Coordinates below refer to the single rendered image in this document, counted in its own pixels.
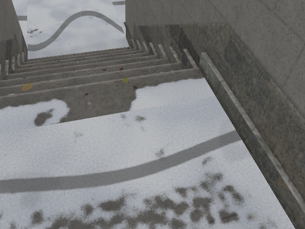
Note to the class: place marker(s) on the stairs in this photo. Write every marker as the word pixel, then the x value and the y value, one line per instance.
pixel 59 71

